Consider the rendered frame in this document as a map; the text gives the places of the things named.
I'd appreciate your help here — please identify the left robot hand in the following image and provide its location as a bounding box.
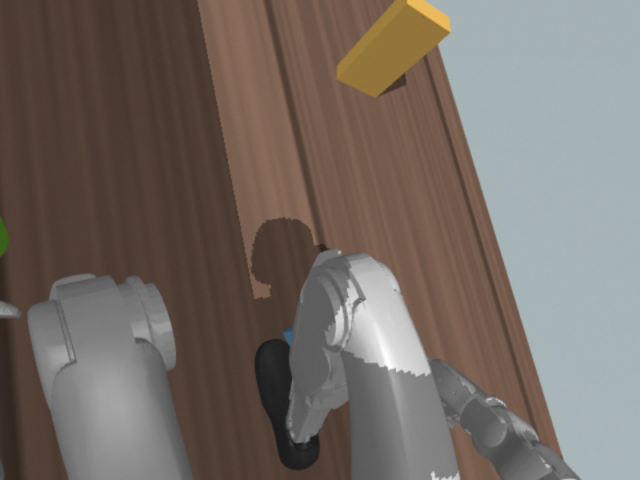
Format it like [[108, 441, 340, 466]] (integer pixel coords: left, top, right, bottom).
[[0, 300, 22, 318]]

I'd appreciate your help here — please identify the right robot arm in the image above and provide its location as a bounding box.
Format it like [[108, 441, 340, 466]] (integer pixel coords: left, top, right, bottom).
[[460, 394, 581, 480]]

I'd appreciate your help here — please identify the right robot foot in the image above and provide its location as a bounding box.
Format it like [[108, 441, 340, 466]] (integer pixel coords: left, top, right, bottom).
[[255, 339, 320, 470]]

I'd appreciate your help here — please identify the right robot hand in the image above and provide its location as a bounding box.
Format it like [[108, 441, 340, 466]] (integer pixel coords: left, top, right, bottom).
[[427, 358, 486, 429]]

